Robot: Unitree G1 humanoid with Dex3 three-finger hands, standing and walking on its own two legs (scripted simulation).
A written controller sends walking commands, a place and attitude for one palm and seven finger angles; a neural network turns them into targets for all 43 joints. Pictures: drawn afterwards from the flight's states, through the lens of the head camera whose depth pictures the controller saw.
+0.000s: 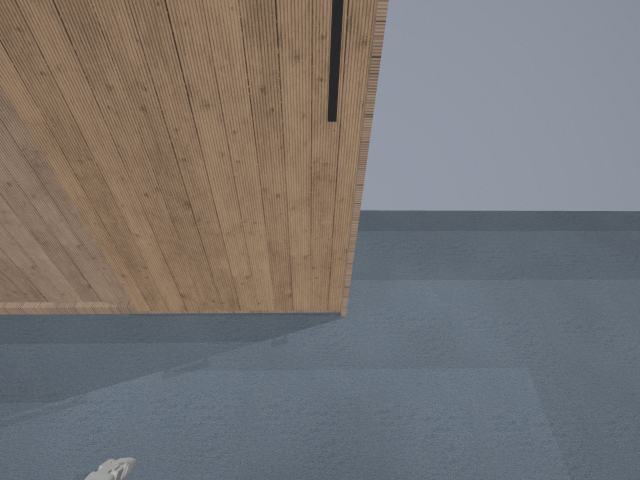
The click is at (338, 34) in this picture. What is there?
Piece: wardrobe's sliding door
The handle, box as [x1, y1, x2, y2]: [328, 0, 343, 121]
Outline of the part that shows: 343,0 332,0 328,121 335,121 336,119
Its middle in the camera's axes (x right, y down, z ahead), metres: +0.02 -0.34 +0.68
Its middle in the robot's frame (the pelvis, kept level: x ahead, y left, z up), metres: +0.76 +0.02 +0.21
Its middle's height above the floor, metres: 0.98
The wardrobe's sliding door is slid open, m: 0.00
